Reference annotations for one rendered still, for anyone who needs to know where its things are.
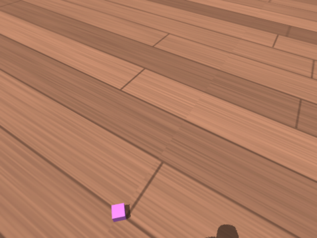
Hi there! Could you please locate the cube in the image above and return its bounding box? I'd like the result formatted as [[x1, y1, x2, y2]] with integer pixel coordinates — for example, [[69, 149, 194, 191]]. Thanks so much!
[[111, 203, 126, 222]]

